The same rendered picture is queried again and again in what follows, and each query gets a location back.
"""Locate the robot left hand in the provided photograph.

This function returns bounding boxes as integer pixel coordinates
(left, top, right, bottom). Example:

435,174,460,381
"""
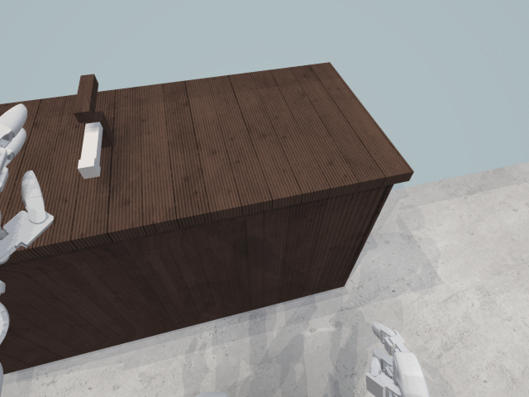
0,103,54,265

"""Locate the counter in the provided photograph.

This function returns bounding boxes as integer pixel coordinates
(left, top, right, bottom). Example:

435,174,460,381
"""
0,62,414,375

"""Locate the tap lever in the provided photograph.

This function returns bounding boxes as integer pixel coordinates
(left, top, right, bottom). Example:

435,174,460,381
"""
78,122,102,179

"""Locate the robot right hand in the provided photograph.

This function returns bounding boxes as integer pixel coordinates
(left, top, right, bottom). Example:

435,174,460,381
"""
366,322,431,397

